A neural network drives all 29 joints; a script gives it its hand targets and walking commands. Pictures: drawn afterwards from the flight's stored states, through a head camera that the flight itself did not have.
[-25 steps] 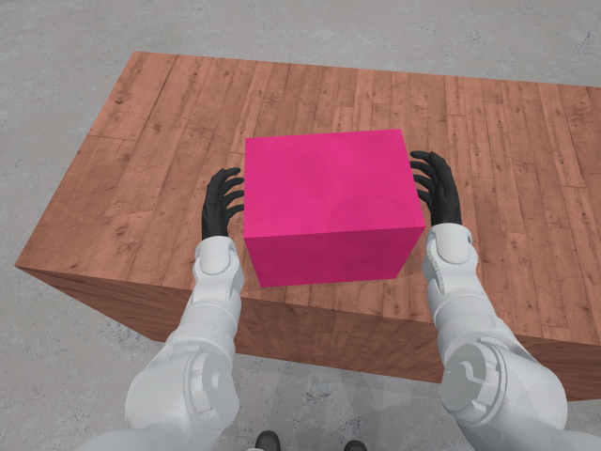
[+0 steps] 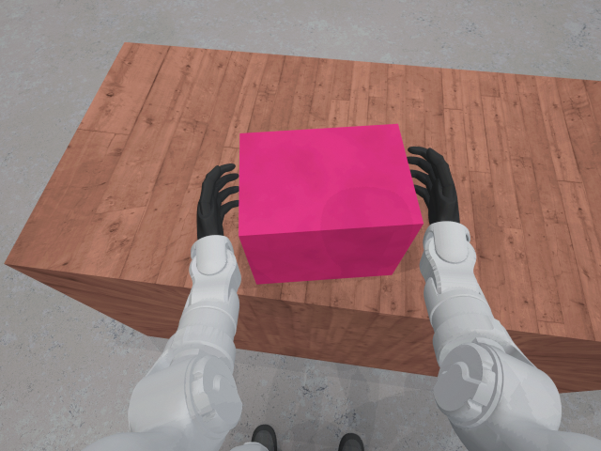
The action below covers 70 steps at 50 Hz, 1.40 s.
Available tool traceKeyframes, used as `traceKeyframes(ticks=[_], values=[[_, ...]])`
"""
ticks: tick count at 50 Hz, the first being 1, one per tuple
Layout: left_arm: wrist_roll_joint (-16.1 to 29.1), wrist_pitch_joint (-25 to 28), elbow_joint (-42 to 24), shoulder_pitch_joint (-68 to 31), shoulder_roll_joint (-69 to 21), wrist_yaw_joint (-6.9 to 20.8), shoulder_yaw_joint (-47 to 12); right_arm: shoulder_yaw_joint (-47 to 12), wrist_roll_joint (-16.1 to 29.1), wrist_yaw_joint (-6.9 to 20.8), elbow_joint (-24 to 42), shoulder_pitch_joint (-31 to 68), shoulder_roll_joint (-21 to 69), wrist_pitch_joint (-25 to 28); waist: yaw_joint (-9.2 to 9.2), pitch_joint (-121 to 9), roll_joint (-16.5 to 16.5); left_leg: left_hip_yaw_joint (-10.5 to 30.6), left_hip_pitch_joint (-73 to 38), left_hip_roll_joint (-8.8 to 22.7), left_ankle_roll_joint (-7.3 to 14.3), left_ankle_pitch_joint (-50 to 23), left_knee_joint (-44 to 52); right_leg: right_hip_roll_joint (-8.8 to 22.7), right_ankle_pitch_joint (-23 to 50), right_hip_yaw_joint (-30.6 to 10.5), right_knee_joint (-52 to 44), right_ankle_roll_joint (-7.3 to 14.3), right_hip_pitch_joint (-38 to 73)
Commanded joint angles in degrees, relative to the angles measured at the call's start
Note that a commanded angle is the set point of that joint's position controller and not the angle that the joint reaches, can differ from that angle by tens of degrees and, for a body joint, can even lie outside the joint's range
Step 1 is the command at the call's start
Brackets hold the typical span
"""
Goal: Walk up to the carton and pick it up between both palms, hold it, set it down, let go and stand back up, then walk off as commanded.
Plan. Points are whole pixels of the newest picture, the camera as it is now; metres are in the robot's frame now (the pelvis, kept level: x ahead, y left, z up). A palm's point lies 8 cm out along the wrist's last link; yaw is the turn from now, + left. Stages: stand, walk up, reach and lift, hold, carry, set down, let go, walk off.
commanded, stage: set down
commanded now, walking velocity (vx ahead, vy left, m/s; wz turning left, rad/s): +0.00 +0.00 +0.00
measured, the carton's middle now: (322, 210) +0.44 +0.02 -0.04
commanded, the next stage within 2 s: none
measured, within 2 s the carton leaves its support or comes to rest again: neither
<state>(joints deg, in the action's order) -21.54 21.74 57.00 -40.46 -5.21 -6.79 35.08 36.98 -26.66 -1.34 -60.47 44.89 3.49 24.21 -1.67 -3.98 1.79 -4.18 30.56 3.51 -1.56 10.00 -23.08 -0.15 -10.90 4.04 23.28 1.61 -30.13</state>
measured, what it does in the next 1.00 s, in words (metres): stands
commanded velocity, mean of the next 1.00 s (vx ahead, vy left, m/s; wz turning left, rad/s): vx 0.00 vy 0.00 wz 0.00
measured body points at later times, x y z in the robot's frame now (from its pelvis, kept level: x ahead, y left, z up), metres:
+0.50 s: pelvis +0.00 +0.00 +0.00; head +0.12 +0.02 +0.43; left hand +0.41 +0.18 -0.01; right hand +0.43 -0.14 +0.01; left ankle -0.01 +0.14 -0.74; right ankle -0.01 -0.10 -0.74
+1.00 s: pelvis -0.02 +0.00 -0.03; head +0.10 -0.01 +0.40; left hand +0.41 +0.19 -0.03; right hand +0.44 -0.17 -0.02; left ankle -0.01 +0.14 -0.74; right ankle -0.01 -0.10 -0.74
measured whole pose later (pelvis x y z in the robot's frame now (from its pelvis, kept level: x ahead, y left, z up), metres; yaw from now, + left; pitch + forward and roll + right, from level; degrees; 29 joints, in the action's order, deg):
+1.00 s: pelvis -0.02 +0.00 -0.03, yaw -1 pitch +27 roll -1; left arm 7.6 26.4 82.5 -51.1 8.0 -5.9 8.8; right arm -4.7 13.9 -3.3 -84.4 54.7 -13.4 27.2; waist -3.7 -14.3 -1.0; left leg -2.0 52.4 4.4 -1.8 15.7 -41.0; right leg -0.9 -15.8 3.0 39.7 1.7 -51.3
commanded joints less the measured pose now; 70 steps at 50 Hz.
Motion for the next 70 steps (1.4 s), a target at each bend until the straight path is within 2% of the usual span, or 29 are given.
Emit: traceKeyframes(ticks=[1,3,4,7,11,14,15,16,17,19,22,27,30,36,37,40,41,44,47,53,54,57,58,59,61,64,65,66,70], values=[[-5.55,-0.41,1.91,-23.27,-23.83,7.32,-14.5,-13.91,-6.48,8.01,-5.81,17.29,29.26,-0.32,-1.45,-29.68,-0.55,-3.74,-6.15,-2.42,1.56,-17.97,0.1,0.19,27.98,-0.37,2.58,-2.68,22.12],[-5.63,-0.99,0.85,-24.1,-23.72,7.79,-14.7,-13.73,-6.5,7.96,-4.92,17.35,29.29,-0.76,-0.18,-30.24,-2.43,-2.82,-3.04,-2.84,1.86,-16.36,0.19,0.88,28.98,-1.12,3.51,-2.91,25.4],[-6.34,-1.03,1.75,-22.6,-22.92,7.74,-13.54,-14.38,-6.68,8.13,-4.67,17.69,28.6,-0.58,-1.9,-30.66,-1.14,-2.81,-3.35,-2.51,2.12,-16.22,0.22,1.05,29.22,-1.37,3.71,-3.11,25.73],[-7.2,-2.11,3.96,-19.33,-22.48,8.64,-11.78,-13.82,-7.67,7.41,-5.17,15.29,29.17,-1.48,-1.03,-25.6,2.27,-2.97,-1.52,-2.48,2.64,-13.39,1.27,1.21,31.22,-1.7,3.92,-4.07,27.16],[-5.72,-2.16,1.97,-20.61,-21.76,7.9,-14.63,-13.52,-5.91,7.7,-5.9,16.12,24.08,-0.8,-0.13,-28.83,-2.03,-1.96,-9.32,-1.52,1.33,-19.51,0.2,0.19,28.26,-0.18,2.65,-2.64,20.43],[-8.08,-1.54,1.38,-19.91,-22.39,7.71,-10.57,-14.27,-6.6,7.65,-4.87,16.02,28.33,-1.02,-2.64,-28.06,0.09,-3.06,-4.79,-2.73,2.19,-18.71,-0.32,0.72,31.67,-1.68,3.44,-3.99,23.26],[-7.23,-1.3,3.55,-19.92,-19.47,7.85,-10.64,-13.02,-6.36,7.11,-5.17,15.24,24.88,-0.69,-1.2,-28.57,1.06,-2.96,-2.89,-2.75,2.77,-17.37,0.22,1.12,33.81,-2.21,4.03,-4.26,23.54],[-6.75,-1.16,2.82,-20.24,-18.1,7.85,-10.71,-14.36,-6.67,7.18,-3.55,16.87,23.66,-0.35,-2.65,-28.53,1.36,-3.05,-2.72,-2.93,2.91,-16.45,1.49,1.29,33.45,-1.95,3.95,-4.36,26.79],[-6.16,-1.24,3.38,-19.63,-19.57,7.89,-12.42,-13.4,-5.92,7.2,-5.2,16.45,23.36,-0.43,-0.53,-28.5,1.4,-2.51,-4.62,-2.19,2.46,-17.75,1.16,0.59,33.81,-1.32,3.98,-4.08,24.68],[-6.3,-0.31,0.57,-20.13,-18.09,6.09,-11.1,-12.27,-4.95,6.74,-6.07,15.45,21.3,-0.4,-1.92,-27.57,-0.56,-2.6,-7.68,-1.85,1.8,-21.47,0.25,-0.22,28.63,-0.91,2.66,-3.37,21.52],[-2.83,0.0,0.74,-18.76,-3.01,2.42,-9.69,-12.26,0.88,3.5,-7.51,14.34,4.54,-1.07,-2.25,-29.92,-1.45,-2.93,-9.61,-2.07,1.33,-21.56,-1.43,-0.8,24.08,-1.66,1.64,-2.16,18.57],[7.77,1.14,3.03,-25.53,4.63,-1.67,-16.28,-20.64,15.45,0.14,-6.84,24.06,-4.71,-0.12,-1.87,-41.41,-2.39,-1.02,-8.22,-1.7,0.23,-27.7,-6.59,-2.29,26.65,-3.05,3.26,-1.03,15.02],[14.49,3.93,4.96,-28.64,11.07,-4.86,-20.32,-25.51,22.62,-1.26,-4.01,28.74,-12.51,2.17,-4.13,-54.53,-6.11,-0.9,-7.12,-2.07,-2.79,-31.79,-10.88,-3.56,29.79,-3.02,7.01,-0.75,13.74],[22.49,6.22,15.01,-33.82,16.78,-3.97,-22.57,-31.79,31.1,-2.0,-14.3,32.27,-20.8,1.65,-3.49,-51.09,-2.65,-0.73,-3.87,-1.4,-3.94,-29.9,-16.71,-3.16,24.27,-3.4,11.13,-1.18,4.93],[24.09,6.74,14.6,-33.93,16.57,-3.72,-24.92,-31.14,31.9,-2.37,-15.5,32.86,-22.42,2.67,-0.79,-54.71,-2.65,0.16,-5.59,-1.46,-4.6,-32.21,-17.96,-3.3,27.52,-2.69,11.63,-1.3,4.15],[26.56,7.43,17.83,-33.73,18.71,-2.51,-26.0,-36.32,36.63,-2.07,-15.65,33.54,-22.78,4.58,-2.1,-56.58,-1.8,0.59,-5.14,-1.41,-4.87,-35.89,-21.22,-4.0,29.42,-2.72,14.75,-2.23,0.95],[26.57,7.48,12.52,-30.24,15.79,-2.04,-27.85,-36.77,36.92,-2.32,-15.6,30.56,-23.84,6.02,-0.02,-61.44,-2.97,1.89,-7.91,-1.25,-5.12,-41.79,-21.86,-3.92,36.29,-2.8,14.69,-1.52,2.65],[28.55,7.26,21.33,-33.33,21.67,-0.2,-25.22,-40.0,39.68,-2.37,-16.62,32.1,-23.96,5.48,-1.21,-52.8,2.77,-1.09,10.21,-3.54,-2.51,-27.06,-18.36,-1.19,43.16,-5.39,18.16,-4.47,14.86],[30.46,7.64,16.12,-29.02,21.41,1.62,-27.05,-43.4,42.75,-2.33,-15.59,30.41,-25.65,5.97,-0.76,-54.9,3.63,-0.65,10.39,-3.57,-2.45,-29.08,-18.67,-1.54,45.25,-4.5,20.25,-5.12,18.08],[31.38,7.43,12.92,-29.73,24.51,2.4,-28.39,-45.04,45.51,-0.64,-8.44,31.51,-26.34,4.83,-3.47,-54.01,-0.18,0.46,5.15,-3.26,-2.02,-22.98,-18.4,-1.42,27.62,-4.0,17.94,-4.54,6.39],[32.1,7.19,7.6,-28.39,22.54,2.42,-31.41,-43.52,45.45,-0.47,-7.46,28.14,-27.03,5.03,-0.31,-55.39,-1.16,1.83,0.76,-2.68,-2.38,-24.06,-18.05,-2.13,27.24,-3.04,16.74,-4.26,3.15],[33.35,6.64,1.25,-26.82,22.25,1.19,-33.12,-43.81,45.09,0.54,-3.2,25.54,-28.09,3.96,-0.79,-57.78,-2.08,2.48,-3.83,-2.32,-2.53,-23.27,-18.37,-3.7,20.76,-1.93,15.53,-1.88,-0.8],[35.05,6.34,5.06,-33.73,23.52,0.85,-33.66,-41.09,43.85,1.11,-4.84,31.28,-30.08,2.11,-0.6,-56.17,-1.68,2.14,-0.7,-2.08,-2.29,-16.26,-18.14,-3.31,10.44,-1.92,14.52,-1.67,-5.22],[35.35,5.84,-2.23,-28.36,21.12,0.31,-35.12,-40.94,43.95,1.45,-1.56,26.02,-30.03,2.39,0.46,-58.94,-1.63,2.73,-4.17,-1.91,-2.56,-18.71,-17.96,-4.11,13.5,-1.29,14.93,-1.42,-3.94],[35.43,5.04,-7.66,-21.07,21.71,0.67,-34.4,-43.85,46.12,1.59,5.26,20.42,-29.46,3.02,-1.49,-60.67,-0.83,2.29,-5.34,-3.11,-2.19,-21.88,-18.16,-4.06,18.92,-2.22,15.18,-2.16,1.85],[34.51,2.17,-1.15,-21.65,24.24,1.2,-30.86,-45.69,46.74,1.15,3.61,20.48,-27.25,-0.4,-3.2,-51.51,3.07,1.5,3.5,-4.09,-0.19,-12.49,-16.13,-1.75,14.22,-5.43,14.34,-3.47,7.02],[35.15,0.88,1.38,-19.63,24.4,1.78,-32.0,-45.06,46.78,1.07,3.46,20.52,-28.45,-0.95,-1.88,-45.36,4.05,1.85,3.1,-3.85,0.08,-10.91,-14.81,-1.27,13.41,-5.52,12.74,-3.87,8.46],[34.32,0.88,3.32,-27.73,26.12,1.46,-31.37,-42.18,45.7,0.78,1.6,26.23,-28.21,-2.82,-1.29,-43.92,3.1,1.93,7.06,-4.07,0.28,-3.95,-14.47,-1.07,2.7,-5.74,12.82,-3.39,7.39],[35.71,-0.19,6.45,-23.88,24.14,1.7,-32.51,-41.26,45.77,-0.19,1.91,22.45,-25.38,-4.36,-1.12,-34.49,5.96,2.01,13.12,-4.81,1.68,3.31,-14.65,1.05,-14.76,-10.19,10.61,-3.87,5.74]])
